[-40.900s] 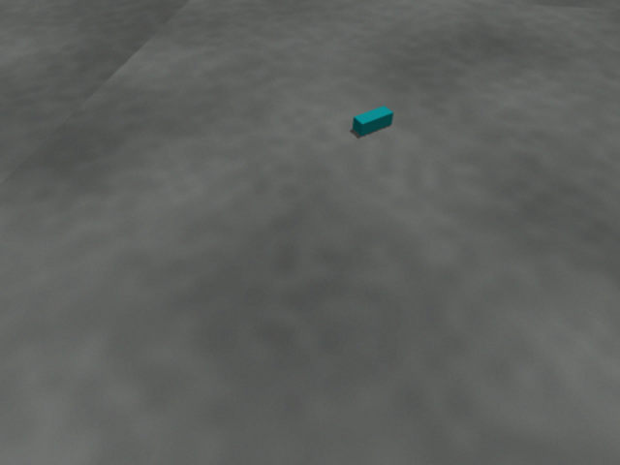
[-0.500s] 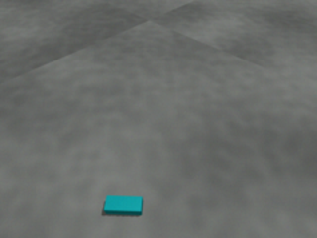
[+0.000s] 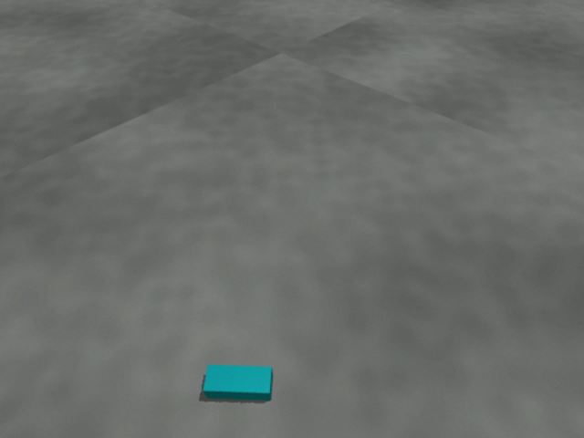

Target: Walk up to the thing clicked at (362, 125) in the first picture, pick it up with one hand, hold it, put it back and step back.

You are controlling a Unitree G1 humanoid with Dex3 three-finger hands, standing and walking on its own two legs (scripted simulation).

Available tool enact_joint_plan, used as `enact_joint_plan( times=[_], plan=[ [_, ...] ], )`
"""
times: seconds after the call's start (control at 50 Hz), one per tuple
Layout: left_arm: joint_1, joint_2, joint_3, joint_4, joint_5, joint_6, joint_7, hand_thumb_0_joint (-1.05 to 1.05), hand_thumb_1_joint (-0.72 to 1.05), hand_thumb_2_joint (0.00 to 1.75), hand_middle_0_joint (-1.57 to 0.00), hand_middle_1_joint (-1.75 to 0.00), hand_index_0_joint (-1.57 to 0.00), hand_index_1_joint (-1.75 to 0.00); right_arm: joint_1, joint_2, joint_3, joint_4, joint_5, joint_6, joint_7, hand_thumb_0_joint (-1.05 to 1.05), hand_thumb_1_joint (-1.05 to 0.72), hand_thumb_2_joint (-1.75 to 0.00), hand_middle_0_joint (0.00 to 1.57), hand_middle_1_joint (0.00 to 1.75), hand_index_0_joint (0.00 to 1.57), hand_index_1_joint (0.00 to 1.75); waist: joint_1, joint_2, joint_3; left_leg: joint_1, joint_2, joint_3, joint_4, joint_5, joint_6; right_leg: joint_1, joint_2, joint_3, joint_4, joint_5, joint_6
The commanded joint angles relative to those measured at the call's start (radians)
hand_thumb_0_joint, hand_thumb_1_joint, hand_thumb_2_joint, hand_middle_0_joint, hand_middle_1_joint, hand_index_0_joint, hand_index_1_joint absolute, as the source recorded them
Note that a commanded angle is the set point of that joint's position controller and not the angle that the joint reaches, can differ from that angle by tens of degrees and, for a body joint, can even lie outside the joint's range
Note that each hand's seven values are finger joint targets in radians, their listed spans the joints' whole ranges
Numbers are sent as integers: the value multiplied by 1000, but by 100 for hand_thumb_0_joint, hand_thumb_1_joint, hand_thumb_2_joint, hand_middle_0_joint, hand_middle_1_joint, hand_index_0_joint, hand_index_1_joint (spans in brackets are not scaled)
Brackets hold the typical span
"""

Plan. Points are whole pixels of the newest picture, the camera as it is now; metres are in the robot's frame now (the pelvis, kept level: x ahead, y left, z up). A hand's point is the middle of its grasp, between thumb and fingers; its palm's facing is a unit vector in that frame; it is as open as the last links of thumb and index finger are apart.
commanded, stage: stand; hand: left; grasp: from above
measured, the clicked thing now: (239, 382) +0.45 +0.20 -0.74
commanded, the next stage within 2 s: step back in 1.64 s
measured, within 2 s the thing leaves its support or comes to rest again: neither
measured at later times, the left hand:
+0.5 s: hand out of the picture +0.06 +0.21 -0.16, palm faces +0.01 -0.95 -0.32, open 7.4 cm
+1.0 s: hand out of the picture +0.11 +0.21 -0.15, palm faces +0.01 -0.94 -0.33, open 7.4 cm
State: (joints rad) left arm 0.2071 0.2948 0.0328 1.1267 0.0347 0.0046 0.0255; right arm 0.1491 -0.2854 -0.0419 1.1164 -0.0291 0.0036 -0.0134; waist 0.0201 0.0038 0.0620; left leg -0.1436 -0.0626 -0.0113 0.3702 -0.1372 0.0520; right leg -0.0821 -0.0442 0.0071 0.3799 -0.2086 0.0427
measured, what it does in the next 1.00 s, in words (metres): stands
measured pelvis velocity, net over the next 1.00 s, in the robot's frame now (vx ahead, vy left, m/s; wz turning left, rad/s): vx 0.03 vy -0.03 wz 0.00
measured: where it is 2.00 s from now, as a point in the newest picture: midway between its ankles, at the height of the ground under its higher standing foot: outside the picture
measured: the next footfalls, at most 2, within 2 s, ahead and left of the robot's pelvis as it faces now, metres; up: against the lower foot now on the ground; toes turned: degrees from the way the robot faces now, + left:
left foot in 1.96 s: +0.02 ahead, +0.10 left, +0.00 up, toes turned -2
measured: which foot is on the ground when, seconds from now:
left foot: down 0.00-1.00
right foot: down 0.00-1.00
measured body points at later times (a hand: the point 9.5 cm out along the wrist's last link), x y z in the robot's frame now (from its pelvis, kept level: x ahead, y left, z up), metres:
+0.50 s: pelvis +0.01 -0.02 +0.00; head +0.02 -0.03 +0.45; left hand +0.06 +0.26 -0.14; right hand +0.07 -0.31 -0.14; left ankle +0.05 +0.08 -0.74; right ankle +0.01 -0.15 -0.74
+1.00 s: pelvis +0.03 -0.03 +0.00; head +0.04 -0.04 +0.45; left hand +0.11 +0.26 -0.13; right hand +0.11 -0.33 -0.14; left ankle +0.05 +0.08 -0.74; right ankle +0.01 -0.15 -0.74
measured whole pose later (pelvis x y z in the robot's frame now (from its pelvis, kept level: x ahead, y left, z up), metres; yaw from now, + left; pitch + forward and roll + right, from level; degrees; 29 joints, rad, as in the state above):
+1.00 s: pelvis +0.03 -0.03 +0.00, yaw +0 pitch -3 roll +0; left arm 0.10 0.31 0.03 1.13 0.02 -0.01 0.01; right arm 0.10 -0.32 -0.01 1.15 -0.02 -0.01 -0.01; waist 0.00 0.01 0.06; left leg -0.11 -0.02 -0.03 0.33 -0.16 0.00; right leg -0.04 0.00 -0.01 0.32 -0.22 0.00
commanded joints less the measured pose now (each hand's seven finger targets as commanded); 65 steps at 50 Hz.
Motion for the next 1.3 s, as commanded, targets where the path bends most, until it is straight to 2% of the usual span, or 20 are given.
enact_joint_plan(
  times=[0.0, 0.06, 0.12, 0.18, 0.22, 0.26, 0.3, 0.46, 0.58, 0.62, 0.64, 0.76, 0.78, 0.86, 0.92, 1.0, 1.12, 1.2, 1.24, 1.28],
  plan=[
    [-21, 178, 30, -49, -5, -19, 12, 0, 90, 90, -20, -30, -20, -30, -46, -201, -35, -56, 4, -21, -11, 0, -90, -90, 20, 30, 20, 30, -15, 22, 7, -35, 153, -186, -150, -227, -16, -73, -49, 60, -82, -86, -49],
    [-17, 185, 27, -43, -4, -24, 10, 0, 90, 90, -20, -30, -20, -30, -57, -204, -33, -53, 6, -21, -7, 0, -90, -90, 20, 30, 20, 30, -15, 0, 23, -33, 148, -179, -138, -206, -16, -96, -56, 71, -100, -112, -50],
    [-16, 183, 26, -42, -6, -26, 8, 0, 90, 90, -20, -30, -20, -30, -62, -211, -30, -50, 8, -23, -5, 0, -90, -90, 20, 30, 20, 30, -15, 15, -1, -13, 153, -177, -126, -185, -10, -86, -60, 71, -101, -85, -54],
    [-25, 190, 29, -37, -9, -25, 8, 0, 90, 90, -20, -30, -20, -30, -61, -213, -25, -44, 8, -20, -5, 0, -90, -90, 20, 30, 20, 30, -15, 18, 17, -39, 155, -181, -134, -206, -12, -82, -58, 73, -96, -93, -53],
    [-22, 188, 26, -36, -8, -29, 7, 0, 90, 90, -20, -30, -20, -30, -62, -215, -24, -44, 11, -24, -5, 0, -90, -90, 20, 30, 20, 30, -17, -5, -17, 3, 152, -166, -110, -115, -9, -78, -69, 82, -110, -59, -58],
    [-41, 197, 28, -37, -11, -32, 7, 0, 90, 90, -20, -30, -20, -30, -46, -207, -19, -34, 11, -24, -4, 0, -90, -90, 20, 30, 20, 30, -25, -20, 4, -2, 147, -158, -101, -89, -12, -88, -69, 87, -118, -67, -57],
    [-39, 193, 27, -33, -13, -32, 8, 0, 90, 90, -20, -30, -20, -30, -51, -210, -19, -33, 12, -25, -5, 0, -90, -90, 20, 30, 20, 30, -24, -13, -22, 25, 149, -151, -86, -38, -8, -73, -76, 90, -122, -36, -60],
    [-65, 204, 33, -36, -17, -29, 5, 0, 90, 90, -20, -30, -20, -30, -47, -206, -8, -20, 13, -25, -8, 0, -90, -90, 20, 30, 20, 30, -24, -10, -8, 12, 153, -145, -98, -26, -18, -59, -70, 89, -123, -16, -61],
    [-79, 198, 33, -38, -19, -31, 4, 0, 90, 90, -20, -30, -20, -30, -55, -210, -5, -16, 13, -34, -11, 0, -90, -90, 20, 30, 20, 30, -17, 3, -64, 52, 165, -128, -72, 142, -17, -1, -78, 89, -110, 117, -62],
    [-83, 196, 33, -38, -18, -29, 4, 0, 90, 90, -20, -30, -20, -30, -58, -208, -4, -15, 14, -33, -12, 0, -90, -90, 20, 30, 20, 30, -18, -7, -59, 49, 165, -129, -73, 156, -19, -1, -72, 80, -112, 126, -57],
    [-88, 204, 35, -39, -19, -30, 3, 0, 90, 90, -20, -30, -20, -30, -59, -217, -4, -14, 14, -33, -12, 0, -90, -90, 20, 30, 20, 30, -19, -9, -46, 46, 161, -129, -78, 122, -21, -12, -73, 87, -119, 113, -56],
    [-102, 209, 38, -46, -21, -31, 5, 0, 90, 90, -20, -30, -20, -30, -64, -221, -4, -18, 14, -37, -14, 0, -90, -90, 20, 30, 20, 30, -18, -12, -89, 75, 172, -123, -61, 250, -21, 25, -77, 70, -98, 237, -53],
    [-111, 211, 40, -45, -24, -29, 4, 0, 90, 90, -20, -30, -20, -30, -62, -222, -3, -15, 15, -35, -15, 0, -90, -90, 20, 30, 20, 30, -21, -16, -77, 71, 172, -122, -67, 207, -21, 17, -76, 77, -105, 189, -54],
    [-123, 212, 39, -47, -24, -28, 1, 0, 90, 90, -20, -30, -20, -30, -69, -224, -3, -17, 14, -37, -15, 0, -90, -90, 20, 30, 20, 30, -22, -9, -68, 70, 175, -123, -76, 201, -26, 14, -77, 77, -112, 170, -57],
    [-128, 213, 38, -48, -21, -28, -1, 0, 90, 90, -20, -30, -20, -30, -81, -236, -4, -18, 14, -36, -14, 0, -90, -90, 20, 30, 20, 30, -21, 3, -59, 62, 171, -125, -82, 135, -30, -1, -75, 84, -126, 124, -55],
    [-136, 223, 36, -51, -22, -31, -1, 0, 90, 90, -20, -30, -20, -30, -84, -232, -3, -19, 15, -34, -12, 0, -90, -90, 20, 30, 20, 30, -23, -14, -64, 57, 174, -126, -86, 154, -32, 10, -76, 81, -127, 132, -57],
    [-138, 230, 33, -60, -23, -36, 1, 0, 90, 90, -20, -30, -20, -30, -86, -239, -4, -26, 15, -35, -10, 0, -90, -90, 20, 30, 20, 30, -26, -18, -106, 85, 177, -115, -62, 234, -25, 37, -83, 74, -112, 256, -52],
    [-140, 233, 29, -58, -23, -35, -1, 0, 90, 90, -20, -30, -20, -30, -83, -242, 0, -23, 18, -34, -9, 0, -90, -90, 20, 30, 20, 30, -29, -10, -73, 66, 177, -120, -81, 185, -33, 18, -78, 76, -123, 182, -56],
    [-139, 233, 29, -62, -23, -35, -2, 0, 90, 90, -20, -30, -20, -30, -90, -248, -2, -25, 16, -34, -10, 0, -90, -90, 20, 30, 20, 30, -24, 9, -98, 80, 181, -117, -72, 187, -27, 30, -84, 82, -122, 189, -60],
    [-134, 233, 26, -59, -21, -34, -3, 0, 90, 90, -20, -30, -20, -30, -89, -243, 0, -22, 18, -33, -8, 0, -90, -90, 20, 30, 20, 30, -23, -9, -64, 54, 176, -123, -85, 159, -34, 15, -77, 77, -133, 145, -57]
  ],
)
